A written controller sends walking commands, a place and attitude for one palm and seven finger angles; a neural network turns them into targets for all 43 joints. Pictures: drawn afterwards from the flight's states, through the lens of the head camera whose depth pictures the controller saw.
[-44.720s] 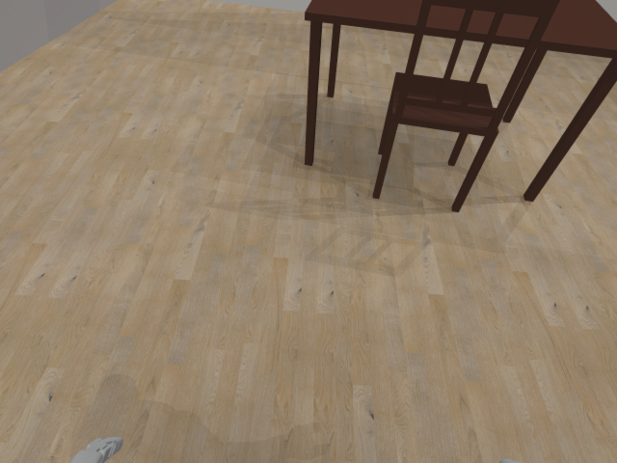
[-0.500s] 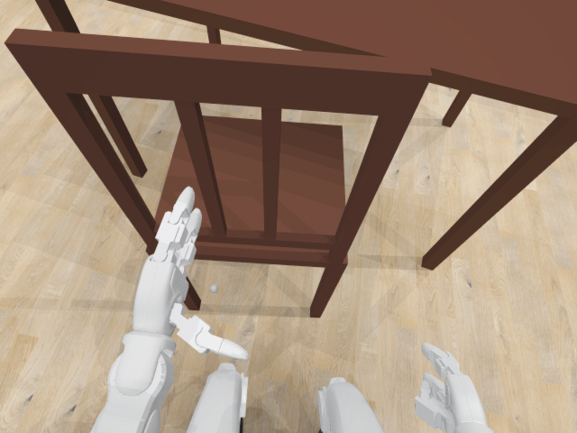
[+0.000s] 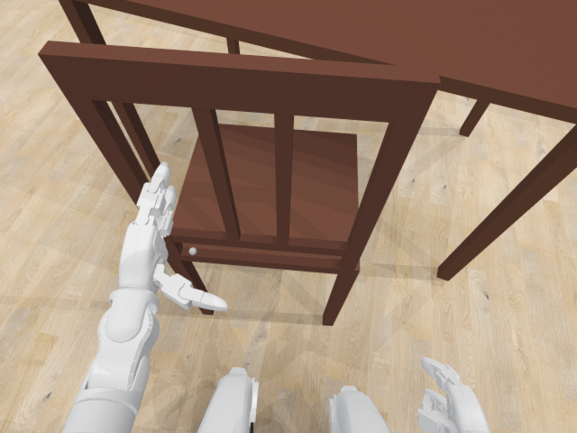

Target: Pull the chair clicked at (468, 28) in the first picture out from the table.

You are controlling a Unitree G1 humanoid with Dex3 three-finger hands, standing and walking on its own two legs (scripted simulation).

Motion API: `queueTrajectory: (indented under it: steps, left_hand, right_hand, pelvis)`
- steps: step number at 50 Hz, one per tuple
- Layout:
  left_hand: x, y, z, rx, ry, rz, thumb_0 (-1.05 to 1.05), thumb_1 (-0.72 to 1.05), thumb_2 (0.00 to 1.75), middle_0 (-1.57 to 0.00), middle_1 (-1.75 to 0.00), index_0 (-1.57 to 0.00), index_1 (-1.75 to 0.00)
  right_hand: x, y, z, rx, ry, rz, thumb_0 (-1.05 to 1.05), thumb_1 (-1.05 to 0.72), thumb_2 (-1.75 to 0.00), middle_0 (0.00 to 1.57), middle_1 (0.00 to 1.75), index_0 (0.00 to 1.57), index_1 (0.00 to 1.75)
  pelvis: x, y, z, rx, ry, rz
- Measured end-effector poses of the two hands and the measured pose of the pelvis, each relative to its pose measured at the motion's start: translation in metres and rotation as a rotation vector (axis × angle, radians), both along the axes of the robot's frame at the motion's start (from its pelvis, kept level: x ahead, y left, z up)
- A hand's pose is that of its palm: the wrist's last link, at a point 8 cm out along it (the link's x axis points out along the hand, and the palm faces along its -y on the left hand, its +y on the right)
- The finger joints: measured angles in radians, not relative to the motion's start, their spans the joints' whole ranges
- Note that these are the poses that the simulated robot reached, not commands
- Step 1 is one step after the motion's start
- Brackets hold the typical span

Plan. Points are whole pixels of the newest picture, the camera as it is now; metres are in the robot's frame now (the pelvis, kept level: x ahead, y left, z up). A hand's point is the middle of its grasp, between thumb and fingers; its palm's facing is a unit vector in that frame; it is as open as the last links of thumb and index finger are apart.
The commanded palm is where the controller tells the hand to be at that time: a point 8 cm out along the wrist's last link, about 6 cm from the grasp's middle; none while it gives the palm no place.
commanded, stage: push the fingers through the gap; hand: left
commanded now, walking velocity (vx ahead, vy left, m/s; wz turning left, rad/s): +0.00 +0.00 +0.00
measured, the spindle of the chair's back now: (222, 186) +0.46 +0.12 +0.03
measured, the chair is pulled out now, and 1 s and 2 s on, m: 0.18 0.18 0.18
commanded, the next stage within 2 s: hook a spindle and tug to test in 1.46 s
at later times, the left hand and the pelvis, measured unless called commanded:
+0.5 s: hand (228, 247) +0.37 +0.10 +0.01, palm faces -0.12 -0.99 +0.02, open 16.9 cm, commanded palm +0.36 +0.15 +0.03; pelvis +0.00 +0.01 +0.00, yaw -1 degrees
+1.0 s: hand (233, 205) +0.42 +0.09 +0.04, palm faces -0.09 -0.99 -0.07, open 16.9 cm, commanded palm +0.40 +0.14 +0.02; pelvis -0.01 +0.01 -0.01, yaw -1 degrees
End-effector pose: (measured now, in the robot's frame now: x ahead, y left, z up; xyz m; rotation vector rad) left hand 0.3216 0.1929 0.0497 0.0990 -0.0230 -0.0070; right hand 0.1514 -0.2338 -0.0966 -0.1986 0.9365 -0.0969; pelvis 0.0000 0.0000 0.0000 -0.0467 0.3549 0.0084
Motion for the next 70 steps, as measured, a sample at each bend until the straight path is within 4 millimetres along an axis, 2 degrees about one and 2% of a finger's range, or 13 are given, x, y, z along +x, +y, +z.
queueTrajectory:
  steps: [5, 9, 14, 18, 22, 24, 31, 35, 39, 48, 55, 63, 70]
  left_hand:
    - [-0.007, -0.038, -0.044, -0.102, 0.248, -0.170, -0.02, -0.50, 0.30, -0.05, -0.08, -0.05, -0.07]
    - [-0.007, -0.040, -0.027, -0.135, 0.115, -0.117, -0.02, -0.50, 0.30, -0.06, -0.08, -0.02, -0.06]
    - [0.015, -0.022, 0.005, -0.053, -0.119, -0.055, -0.02, -0.50, 0.30, -0.06, -0.08, -0.04, -0.06]
    - [0.032, -0.025, -0.017, -0.027, 0.021, -0.110, -0.02, -0.50, 0.30, -0.05, -0.08, -0.04, -0.07]
    - [0.030, -0.038, -0.045, -0.076, 0.189, -0.148, -0.02, -0.50, 0.30, -0.05, -0.08, -0.05, -0.07]
    - [0.029, -0.039, -0.043, -0.100, 0.174, -0.123, -0.02, -0.50, 0.30, -0.05, -0.07, -0.06, -0.08]
    - [0.045, -0.025, 0.003, -0.057, -0.090, -0.060, -0.02, -0.50, 0.30, -0.05, -0.07, -0.06, -0.08]
    - [0.061, -0.031, -0.020, -0.037, 0.035, -0.109, -0.02, -0.50, 0.30, -0.05, -0.07, -0.06, -0.08]
    - [0.061, -0.040, -0.047, -0.087, 0.159, -0.117, -0.02, -0.50, 0.30, -0.05, -0.08, -0.06, -0.08]
    - [0.073, -0.041, -0.001, -0.046, -0.085, -0.075, -0.02, -0.50, 0.30, -0.06, -0.08, -0.06, -0.08]
    - [0.091, -0.047, -0.040, -0.079, 0.112, -0.071, -0.02, -0.50, 0.30, -0.06, -0.08, -0.06, -0.08]
    - [0.086, -0.051, -0.013, -0.046, -0.039, -0.078, -0.02, -0.50, 0.30, -0.06, -0.08, -0.06, -0.08]
    - [0.090, -0.043, -0.031, -0.060, 0.077, -0.047, -0.02, -0.50, 0.30, -0.06, -0.08, -0.07, -0.08]
  right_hand:
    - [-0.003, -0.004, 0.010, -0.033, -0.005, -0.037, 0.01, -0.90, -0.90, 0.20, 0.30, 0.21, 0.30]
    - [-0.006, -0.010, 0.016, -0.076, -0.019, -0.055, 0.01, -0.90, -0.90, 0.20, 0.30, 0.21, 0.30]
    - [-0.010, -0.013, 0.007, -0.075, 0.017, -0.023, 0.01, -0.90, -0.90, 0.20, 0.30, 0.20, 0.30]
    - [-0.015, -0.011, -0.002, -0.048, 0.058, -0.030, 0.01, -0.90, -0.90, 0.20, 0.30, 0.20, 0.30]
    - [-0.021, -0.008, -0.001, -0.042, 0.072, -0.064, 0.01, -0.91, -0.90, 0.20, 0.30, 0.21, 0.30]
    - [-0.025, -0.007, 0.000, -0.046, 0.070, -0.077, 0.01, -0.90, -0.90, 0.20, 0.30, 0.21, 0.30]
    - [-0.036, -0.005, -0.006, -0.042, 0.107, -0.054, 0.01, -0.90, -0.90, 0.20, 0.30, 0.21, 0.30]
    - [-0.042, -0.007, -0.011, -0.038, 0.142, -0.060, 0.01, -0.90, -0.90, 0.20, 0.30, 0.21, 0.30]
    - [-0.049, -0.011, -0.009, -0.053, 0.149, -0.095, 0.01, -0.90, -0.90, 0.20, 0.30, 0.21, 0.30]
    - [-0.064, -0.014, -0.013, -0.053, 0.180, -0.096, 0.01, -0.91, -0.90, 0.20, 0.30, 0.20, 0.30]
    - [-0.077, -0.015, -0.018, -0.052, 0.224, -0.111, 0.01, -0.91, -0.90, 0.20, 0.30, 0.21, 0.30]
    - [-0.088, -0.015, -0.022, -0.029, 0.253, -0.128, 0.01, -0.91, -0.90, 0.20, 0.30, 0.20, 0.30]
    - [-0.088, -0.017, -0.021, -0.030, 0.254, -0.126, 0.01, -0.91, -0.90, 0.20, 0.30, 0.21, 0.30]
  pelvis:
    - [0.003, 0.003, 0.007, 0.001, 0.005, -0.005]
    - [0.007, 0.003, 0.008, 0.007, 0.014, -0.019]
    - [0.006, 0.002, 0.000, 0.002, 0.023, -0.010]
    - [0.003, 0.004, -0.003, -0.006, 0.022, -0.005]
    - [0.002, 0.006, 0.000, -0.002, 0.026, -0.016]
    - [0.003, 0.007, 0.002, 0.002, 0.028, -0.023]
    - [0.002, 0.006, 0.000, 0.002, 0.035, -0.019]
    - [-0.001, 0.006, -0.004, -0.004, 0.036, -0.012]
    - [-0.003, 0.007, -0.004, -0.004, 0.044, -0.020]
    - [-0.003, 0.007, -0.004, 0.001, 0.047, -0.025]
    - [-0.009, 0.005, -0.009, -0.002, 0.063, -0.021]
    - [-0.007, 0.005, -0.007, 0.007, 0.064, -0.035]
    - [-0.009, 0.002, -0.007, 0.008, 0.057, -0.031]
